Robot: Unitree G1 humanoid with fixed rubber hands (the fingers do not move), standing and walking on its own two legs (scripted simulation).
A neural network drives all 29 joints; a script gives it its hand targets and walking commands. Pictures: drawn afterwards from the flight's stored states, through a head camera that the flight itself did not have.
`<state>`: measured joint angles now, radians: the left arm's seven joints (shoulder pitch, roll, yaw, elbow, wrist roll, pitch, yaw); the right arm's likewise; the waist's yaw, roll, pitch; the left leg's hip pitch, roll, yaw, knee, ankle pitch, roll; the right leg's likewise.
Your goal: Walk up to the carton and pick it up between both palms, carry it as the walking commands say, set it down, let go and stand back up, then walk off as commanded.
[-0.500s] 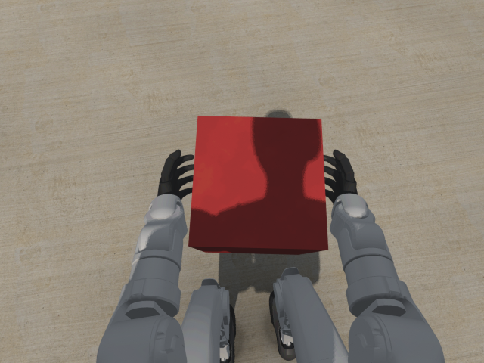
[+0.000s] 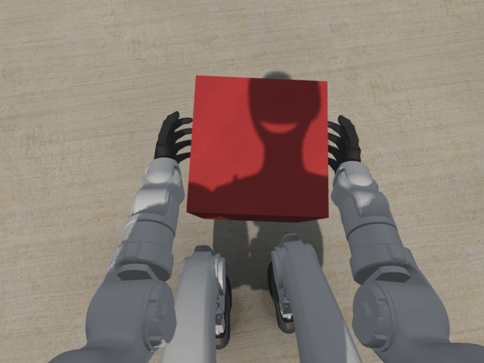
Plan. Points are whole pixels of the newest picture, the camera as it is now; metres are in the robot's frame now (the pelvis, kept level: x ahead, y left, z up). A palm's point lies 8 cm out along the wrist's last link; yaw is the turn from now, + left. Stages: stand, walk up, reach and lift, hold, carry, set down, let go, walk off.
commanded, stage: set down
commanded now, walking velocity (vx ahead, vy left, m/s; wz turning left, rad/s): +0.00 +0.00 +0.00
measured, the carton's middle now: (255, 161) +0.45 -0.03 -0.15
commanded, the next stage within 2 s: none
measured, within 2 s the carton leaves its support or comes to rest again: rests again in 1.90 s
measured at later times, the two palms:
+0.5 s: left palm (178, 159) +0.48 +0.12 -0.17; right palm (327, 164) +0.44 -0.17 -0.17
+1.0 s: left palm (186, 170) +0.49 +0.13 -0.29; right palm (311, 174) +0.45 -0.17 -0.28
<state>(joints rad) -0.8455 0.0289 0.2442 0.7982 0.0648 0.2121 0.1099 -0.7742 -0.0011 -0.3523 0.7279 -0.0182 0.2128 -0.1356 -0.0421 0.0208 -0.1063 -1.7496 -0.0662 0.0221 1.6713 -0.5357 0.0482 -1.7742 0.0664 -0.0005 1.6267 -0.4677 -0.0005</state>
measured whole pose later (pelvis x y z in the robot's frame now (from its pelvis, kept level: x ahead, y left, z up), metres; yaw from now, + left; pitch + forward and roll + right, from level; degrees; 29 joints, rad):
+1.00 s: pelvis -0.04 +0.00 -0.13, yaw +1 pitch +25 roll -3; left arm -1.36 0.30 -0.02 0.92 -0.19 0.23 0.17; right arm -1.23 -0.18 -0.25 0.79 0.19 0.23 -0.22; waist -0.05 0.00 0.53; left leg -1.99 -0.08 0.04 2.10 -0.54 0.06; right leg -2.00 0.07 -0.03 2.04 -0.48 0.02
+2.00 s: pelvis -0.04 +0.00 -0.18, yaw +1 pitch +25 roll -3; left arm -1.53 0.31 -0.10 1.21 -0.20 0.16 0.14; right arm -1.42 -0.27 -0.16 1.15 0.25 0.13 -0.17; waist -0.05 -0.04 0.52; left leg -2.17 -0.08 0.04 2.28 -0.55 0.06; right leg -2.17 0.08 -0.04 2.21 -0.49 0.02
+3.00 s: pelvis -0.02 +0.00 -0.19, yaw +0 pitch +30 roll -3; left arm -1.47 0.28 0.00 1.27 -0.08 0.10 0.07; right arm -1.34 -0.22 -0.26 1.22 0.17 0.05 -0.13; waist -0.06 -0.03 0.38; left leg -2.23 -0.08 0.05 2.30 -0.59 0.07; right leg -2.24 0.07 -0.04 2.23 -0.53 0.03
